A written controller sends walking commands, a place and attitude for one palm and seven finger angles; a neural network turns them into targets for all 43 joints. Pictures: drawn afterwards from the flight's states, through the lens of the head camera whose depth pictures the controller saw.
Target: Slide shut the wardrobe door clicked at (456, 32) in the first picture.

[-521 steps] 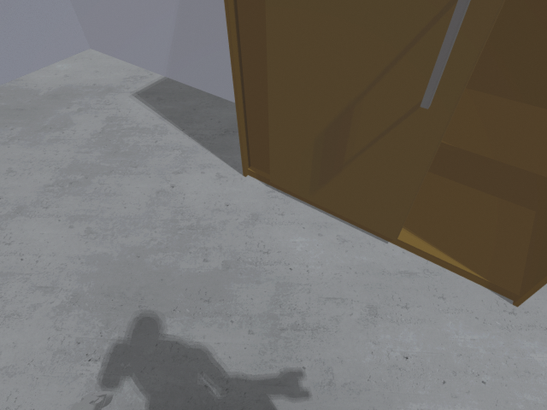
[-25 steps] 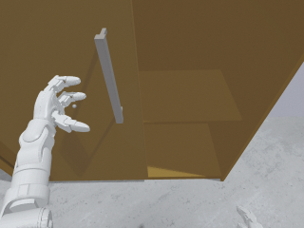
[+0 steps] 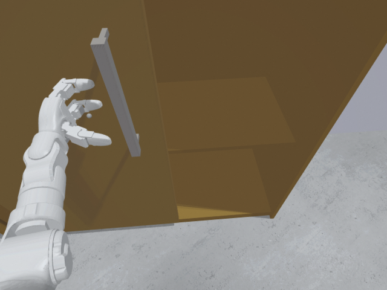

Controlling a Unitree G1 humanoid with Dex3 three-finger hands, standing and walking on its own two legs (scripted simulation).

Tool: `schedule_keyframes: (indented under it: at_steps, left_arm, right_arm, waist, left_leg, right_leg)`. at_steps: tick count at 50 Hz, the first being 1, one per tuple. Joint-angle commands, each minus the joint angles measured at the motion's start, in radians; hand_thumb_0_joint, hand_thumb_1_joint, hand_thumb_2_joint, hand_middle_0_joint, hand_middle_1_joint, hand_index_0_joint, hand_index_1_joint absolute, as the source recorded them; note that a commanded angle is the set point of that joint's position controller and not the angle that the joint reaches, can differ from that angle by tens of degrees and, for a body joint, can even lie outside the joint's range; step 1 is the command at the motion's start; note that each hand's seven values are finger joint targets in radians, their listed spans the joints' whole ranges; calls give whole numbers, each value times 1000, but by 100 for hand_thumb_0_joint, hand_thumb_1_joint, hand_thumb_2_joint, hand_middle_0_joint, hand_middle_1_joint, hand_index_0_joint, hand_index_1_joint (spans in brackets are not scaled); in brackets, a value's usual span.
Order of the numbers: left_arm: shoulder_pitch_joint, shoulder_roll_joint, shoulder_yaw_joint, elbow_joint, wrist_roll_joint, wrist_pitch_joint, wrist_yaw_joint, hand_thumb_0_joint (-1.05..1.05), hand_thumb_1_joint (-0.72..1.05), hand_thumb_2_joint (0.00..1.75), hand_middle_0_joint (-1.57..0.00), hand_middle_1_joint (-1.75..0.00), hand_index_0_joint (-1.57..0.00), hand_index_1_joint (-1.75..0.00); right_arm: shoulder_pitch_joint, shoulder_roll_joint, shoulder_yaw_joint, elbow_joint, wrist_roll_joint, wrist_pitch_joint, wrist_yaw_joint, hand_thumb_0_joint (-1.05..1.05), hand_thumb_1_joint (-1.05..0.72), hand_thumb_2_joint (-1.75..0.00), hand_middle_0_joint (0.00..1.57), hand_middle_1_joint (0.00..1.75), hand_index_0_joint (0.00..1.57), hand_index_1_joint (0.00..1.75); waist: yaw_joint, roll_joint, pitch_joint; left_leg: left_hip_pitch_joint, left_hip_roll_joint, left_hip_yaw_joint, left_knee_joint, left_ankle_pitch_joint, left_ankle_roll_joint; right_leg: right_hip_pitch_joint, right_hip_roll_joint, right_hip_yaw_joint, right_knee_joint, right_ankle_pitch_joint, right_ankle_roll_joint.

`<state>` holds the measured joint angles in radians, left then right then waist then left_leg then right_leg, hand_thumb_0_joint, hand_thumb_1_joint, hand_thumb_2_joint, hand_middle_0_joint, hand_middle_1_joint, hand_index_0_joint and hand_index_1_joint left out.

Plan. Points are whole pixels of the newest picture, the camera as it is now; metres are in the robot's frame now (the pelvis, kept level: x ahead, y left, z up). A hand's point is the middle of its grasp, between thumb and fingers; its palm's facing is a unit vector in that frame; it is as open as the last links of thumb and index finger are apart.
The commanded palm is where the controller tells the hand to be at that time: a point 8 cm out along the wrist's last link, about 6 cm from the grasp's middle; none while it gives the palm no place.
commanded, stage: move the hooked fingers beside the handle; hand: left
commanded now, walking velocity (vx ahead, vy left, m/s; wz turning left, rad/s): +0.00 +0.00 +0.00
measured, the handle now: (123, 103) +0.49 +0.15 +0.12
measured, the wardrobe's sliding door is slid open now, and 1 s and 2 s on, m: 0.49 0.49 0.49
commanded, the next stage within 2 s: feel for the door with the fingertips in 0.74 s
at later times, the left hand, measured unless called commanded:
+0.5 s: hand (93, 118) +0.43 +0.20 +0.14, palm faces +0.06 -1.00 -0.02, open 14.0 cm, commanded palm +0.40 +0.26 +0.14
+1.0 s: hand (96, 118) +0.43 +0.20 +0.14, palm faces +0.05 -1.00 -0.01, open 14.0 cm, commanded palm +0.40 +0.25 +0.14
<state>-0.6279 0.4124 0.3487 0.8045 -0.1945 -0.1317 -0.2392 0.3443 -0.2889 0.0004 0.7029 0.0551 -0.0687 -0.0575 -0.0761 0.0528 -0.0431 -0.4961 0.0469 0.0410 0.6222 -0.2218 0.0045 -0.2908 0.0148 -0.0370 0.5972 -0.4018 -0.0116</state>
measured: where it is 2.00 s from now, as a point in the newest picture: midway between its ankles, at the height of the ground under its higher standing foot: outside the picture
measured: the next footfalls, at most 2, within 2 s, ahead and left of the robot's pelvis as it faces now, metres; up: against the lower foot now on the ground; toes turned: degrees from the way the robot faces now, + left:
none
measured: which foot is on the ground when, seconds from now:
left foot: down 0.00-1.00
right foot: down 0.00-1.00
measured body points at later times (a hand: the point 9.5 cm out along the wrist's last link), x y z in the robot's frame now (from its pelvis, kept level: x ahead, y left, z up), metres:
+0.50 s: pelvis +0.00 +0.00 +0.00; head +0.03 -0.01 +0.45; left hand +0.42 +0.25 +0.15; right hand +0.11 -0.26 -0.11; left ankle +0.06 +0.12 -0.72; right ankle -0.06 -0.11 -0.72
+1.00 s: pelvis +0.00 +0.00 +0.00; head +0.03 -0.01 +0.45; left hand +0.42 +0.25 +0.14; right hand +0.08 -0.27 -0.12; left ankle +0.06 +0.12 -0.72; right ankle -0.06 -0.11 -0.72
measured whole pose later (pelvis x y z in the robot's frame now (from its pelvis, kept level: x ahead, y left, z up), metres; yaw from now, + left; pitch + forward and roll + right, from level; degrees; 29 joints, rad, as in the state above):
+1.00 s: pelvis +0.00 +0.00 +0.00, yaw +0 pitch +6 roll -1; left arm -0.60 0.37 0.31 0.76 -0.20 -0.12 -0.20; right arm 0.33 -0.28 0.00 0.69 0.06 -0.05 -0.05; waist -0.07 0.05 -0.05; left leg -0.50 0.04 0.04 0.64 -0.23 0.01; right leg -0.29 0.01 -0.04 0.60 -0.41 -0.01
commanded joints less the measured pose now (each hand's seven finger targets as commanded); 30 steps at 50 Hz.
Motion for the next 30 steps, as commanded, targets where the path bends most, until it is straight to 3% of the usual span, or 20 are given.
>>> schedule_keyframes:
  at_steps: [1, 2, 3, 5, 7, 9, 13, 15, 17, 19, 21, 22, 23, 25, 27, 30]
  left_arm:
    - [-362, 286, 71, -219, -16, -67, 0, 0, -50, 30, -30, -120, -30, -120]
    - [-377, 291, 71, -244, -15, -71, -2, 0, -50, 30, -30, -120, -30, -120]
    - [-349, 273, 67, -255, -18, -69, -5, 0, -50, 30, -30, -120, -30, -120]
    - [-312, 293, 90, -270, -22, -67, -5, 0, -50, 30, -30, -120, -30, -120]
    - [-349, 254, 51, -293, -28, -59, -10, 0, -50, 30, -30, -120, -30, -120]
    - [-348, 260, 53, -305, -25, -57, -1, 0, -50, 30, -30, -120, -30, -120]
    - [-364, 206, 16, -349, -29, -53, 12, 0, -50, 30, -30, -120, -30, -120]
    - [-374, 228, 27, -331, -23, -48, 23, 0, -50, 30, -30, -120, -30, -120]
    - [-381, 190, 0, -310, -25, -37, 28, 0, -50, 30, -30, -120, -30, -120]
    - [-380, 212, 11, -296, -19, -35, 38, 0, -50, 30, -30, -120, -30, -120]
    - [-437, 187, -17, -292, -14, -35, 44, 0, -50, 30, -30, -120, -30, -120]
    - [-443, 212, 4, -269, -11, -37, 49, 0, -50, 30, -30, -120, -30, -120]
    - [-442, 199, -3, -278, -12, -42, 49, 0, -50, 30, -30, -120, -30, -120]
    - [-395, 236, 39, -265, -9, -49, 54, 0, -50, 30, -30, -120, -30, -120]
    - [-413, 219, 17, -265, -8, -50, 47, 0, -50, 30, -30, -120, -30, -120]
    - [-401, 247, 40, -214, -9, -50, 39, 0, -50, 30, -30, -120, -30, -120]
  right_arm:
    - [-7, -137, -49, -134, 2, -33, -3, 0, -90, -90, 20, 30, 20, 30]
    - [-9, -136, -50, -135, 2, -30, -3, 0, -90, -90, 20, 30, 20, 30]
    - [-8, -134, -53, -144, 2, -30, -1, 0, -90, -90, 20, 30, 20, 30]
    - [-13, -136, -53, -146, 4, -26, 1, 0, -90, -90, 20, 30, 20, 30]
    - [-22, -131, -50, -150, 7, -24, -1, 0, -90, -90, 20, 30, 20, 30]
    - [-24, -132, -49, -144, 5, -23, -2, 0, -90, -90, 20, 30, 20, 30]
    - [-32, -127, -51, -149, 5, -32, -2, 0, -90, -90, 20, 30, 20, 30]
    - [-35, -130, -47, -137, 6, -29, -3, 0, -90, -90, 20, 30, 20, 30]
    - [-41, -126, -45, -138, 7, -29, -4, 0, -90, -90, 20, 30, 20, 30]
    - [-40, -129, -42, -137, 4, -25, -4, 0, -90, -90, 20, 30, 20, 30]
    - [-46, -126, -40, -138, 6, -27, -4, 0, -90, -90, 20, 30, 20, 30]
    - [-39, -129, -41, -132, 5, -26, -5, 0, -90, -90, 20, 30, 20, 30]
    - [-41, -128, -41, -139, 4, -27, -4, 0, -90, -90, 20, 30, 20, 30]
    - [-40, -130, -41, -146, 1, -25, -3, 0, -90, -90, 20, 30, 20, 30]
    - [-46, -125, -37, -149, 3, -22, -2, 0, -90, -90, 20, 30, 20, 30]
    - [-37, -131, -37, -147, 3, -18, -2, 0, -90, -90, 20, 30, 20, 30]
  waist:
    - [19, -23, -318]
    - [17, -2, -323]
    - [21, -8, -337]
    - [27, -18, -335]
    - [9, 9, -304]
    - [11, 3, -297]
    - [5, 15, -334]
    - [2, 8, -309]
    - [-3, -4, -289]
    - [7, -23, -283]
    - [-8, 7, -282]
    - [-7, -10, -273]
    - [-3, -14, -295]
    - [16, -31, -333]
    - [7, -2, -311]
    - [9, -43, -288]
  left_leg:
    - [351, -40, -27, -8, 238, 48]
    - [364, -38, -30, -7, 249, 46]
    - [378, -38, -31, -6, 262, 47]
    - [371, -38, -28, -2, 275, 50]
    - [375, -37, -28, -4, 254, 48]
    - [373, -36, -31, -2, 240, 50]
    - [425, -33, -46, -4, 252, 44]
    - [406, -33, -46, -4, 243, 46]
    - [400, -33, -47, -8, 214, 45]
    - [382, -34, -49, -9, 211, 45]
    - [395, -33, -51, -9, 189, 43]
    - [393, -30, -58, -10, 184, 41]
    - [398, -32, -57, -10, 194, 41]
    - [393, -34, -49, -5, 226, 43]
    - [386, -35, -43, -5, 219, 41]
    - [353, -36, -42, -5, 195, 45]
  right_leg:
    - [-85, 18, 16, -80, 468, 8]
    - [-89, 18, 15, -78, 469, 6]
    - [-90, 20, 13, -78, 474, 6]
    - [-73, 21, 12, -76, 499, 5]
    - [-105, 21, 12, -83, 472, 8]
    - [-107, 22, 10, -87, 445, 4]
    - [-128, 23, 2, -81, 426, 3]
    - [-128, 21, 3, -81, 428, 3]
    - [-147, 20, 2, -87, 397, 4]
    - [-128, 19, 1, -85, 390, 0]
    - [-161, 17, 2, -84, 363, 2]
    - [-165, 18, 1, -84, 352, 1]
    - [-156, 18, 2, -81, 361, 1]
    - [-110, 16, 7, -74, 410, 1]
    - [-121, 14, 9, -76, 410, 3]
    - [-120, 17, 12, -81, 401, 4]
